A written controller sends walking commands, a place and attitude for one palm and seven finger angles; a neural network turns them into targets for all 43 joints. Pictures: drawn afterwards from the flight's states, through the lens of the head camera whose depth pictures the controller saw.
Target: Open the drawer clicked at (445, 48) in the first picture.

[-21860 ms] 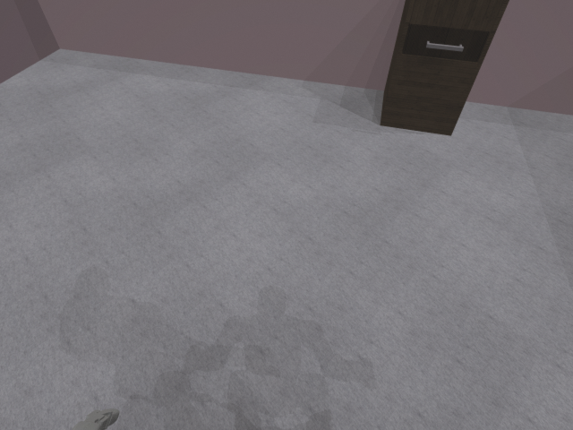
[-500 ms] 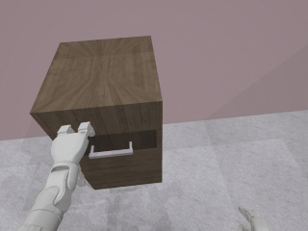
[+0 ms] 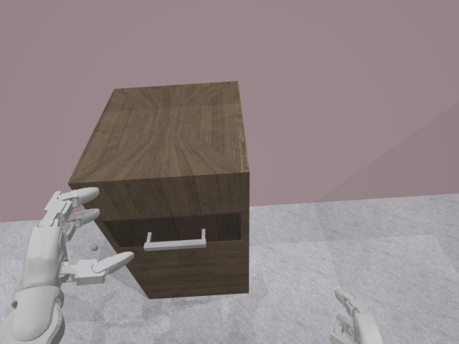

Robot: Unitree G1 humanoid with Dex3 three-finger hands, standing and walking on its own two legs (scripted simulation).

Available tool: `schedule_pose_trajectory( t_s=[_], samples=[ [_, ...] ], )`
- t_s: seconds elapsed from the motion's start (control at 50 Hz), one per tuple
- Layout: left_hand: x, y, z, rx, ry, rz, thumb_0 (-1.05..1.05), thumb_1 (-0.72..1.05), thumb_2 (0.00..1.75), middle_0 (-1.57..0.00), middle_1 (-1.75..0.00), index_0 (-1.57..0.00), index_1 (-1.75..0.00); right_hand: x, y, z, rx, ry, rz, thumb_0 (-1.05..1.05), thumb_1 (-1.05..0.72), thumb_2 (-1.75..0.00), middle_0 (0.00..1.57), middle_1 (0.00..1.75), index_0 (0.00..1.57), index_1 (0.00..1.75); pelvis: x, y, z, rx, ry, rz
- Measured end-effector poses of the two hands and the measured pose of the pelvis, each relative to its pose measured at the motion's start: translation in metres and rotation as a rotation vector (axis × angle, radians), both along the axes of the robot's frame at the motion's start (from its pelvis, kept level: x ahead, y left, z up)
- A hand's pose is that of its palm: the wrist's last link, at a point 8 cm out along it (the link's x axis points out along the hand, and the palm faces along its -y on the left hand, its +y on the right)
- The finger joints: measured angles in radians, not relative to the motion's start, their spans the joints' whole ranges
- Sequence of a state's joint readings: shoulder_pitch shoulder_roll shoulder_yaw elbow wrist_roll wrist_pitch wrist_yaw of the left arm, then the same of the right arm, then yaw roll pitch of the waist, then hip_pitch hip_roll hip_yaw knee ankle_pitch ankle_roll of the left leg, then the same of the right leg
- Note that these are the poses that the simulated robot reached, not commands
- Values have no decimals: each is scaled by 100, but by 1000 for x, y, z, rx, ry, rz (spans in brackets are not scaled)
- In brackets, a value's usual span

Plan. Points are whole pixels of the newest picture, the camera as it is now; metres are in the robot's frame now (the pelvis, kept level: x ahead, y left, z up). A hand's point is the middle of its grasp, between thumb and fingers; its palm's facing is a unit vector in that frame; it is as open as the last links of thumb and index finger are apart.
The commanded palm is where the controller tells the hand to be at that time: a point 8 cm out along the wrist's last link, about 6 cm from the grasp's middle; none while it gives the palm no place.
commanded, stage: draw the hand back to the body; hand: left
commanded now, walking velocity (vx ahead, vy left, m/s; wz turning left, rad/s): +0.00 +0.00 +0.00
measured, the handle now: (176, 239) +0.45 +0.22 -0.24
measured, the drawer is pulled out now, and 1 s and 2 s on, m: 0.00 0.00 0.00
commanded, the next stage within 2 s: step back with the hand held close in 0.56 s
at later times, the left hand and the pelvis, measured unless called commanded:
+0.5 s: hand (55, 281) +0.16 +0.23 +0.15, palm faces +0.40 -0.83 -0.39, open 7.8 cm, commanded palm +0.11 +0.27 +0.17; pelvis -0.02 -0.01 +0.00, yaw +0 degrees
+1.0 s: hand (52, 280) +0.17 +0.25 +0.13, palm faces +0.26 -0.84 -0.48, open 7.4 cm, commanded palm +0.10 +0.29 +0.17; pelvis -0.03 +0.02 +0.00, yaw +0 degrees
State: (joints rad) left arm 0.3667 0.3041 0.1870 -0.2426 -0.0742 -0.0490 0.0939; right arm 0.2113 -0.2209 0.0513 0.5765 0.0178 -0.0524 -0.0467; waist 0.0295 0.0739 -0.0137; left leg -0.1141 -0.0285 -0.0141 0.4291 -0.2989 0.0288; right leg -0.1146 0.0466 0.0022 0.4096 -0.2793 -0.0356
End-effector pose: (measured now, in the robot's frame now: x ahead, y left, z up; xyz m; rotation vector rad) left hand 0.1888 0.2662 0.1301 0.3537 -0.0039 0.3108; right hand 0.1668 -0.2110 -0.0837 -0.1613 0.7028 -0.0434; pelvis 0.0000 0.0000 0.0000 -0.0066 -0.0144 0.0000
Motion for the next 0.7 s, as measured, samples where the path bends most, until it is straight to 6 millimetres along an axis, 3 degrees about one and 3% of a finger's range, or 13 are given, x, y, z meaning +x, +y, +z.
schedule_pose_trajectory(
  t_s=[0.18, 0.34, 0.54, 0.7],
  samples=[
    [-37, 0, 26, 75, -46, 24, 0, 29, 63, -25, -70, -25, -70, -10, -21, -3, -31, 9, -36, 1, -91, -90, 20, 30, 20, 30, -3, -4, 0, 0, -6, 4],
    [-62, 0, 55, 154, -141, 38, 1, 57, 75, -23, -52, -23, -52, -2, -20, 6, -9, -73, -56, 1, -91, -90, 20, 30, 20, 30, -9, -8, 0, -2, -21, 1],
    [-71, 1, 34, 91, -89, 72, 1, 83, 87, -22, -35, -21, -35, -4, -15, 8, -10, -79, -29, 1, -91, -90, 20, 30, 20, 30, -18, -10, 1, -3, -29, 7],
    [-69, 1, 47, 128, -136, 54, 2, 88, 89, -21, -31, -21, -31, -10, -14, 6, -12, -68, -34, 1, -91, -90, 21, 30, 20, 30, -18, -9, 1, -5, -30, 8]
  ],
)
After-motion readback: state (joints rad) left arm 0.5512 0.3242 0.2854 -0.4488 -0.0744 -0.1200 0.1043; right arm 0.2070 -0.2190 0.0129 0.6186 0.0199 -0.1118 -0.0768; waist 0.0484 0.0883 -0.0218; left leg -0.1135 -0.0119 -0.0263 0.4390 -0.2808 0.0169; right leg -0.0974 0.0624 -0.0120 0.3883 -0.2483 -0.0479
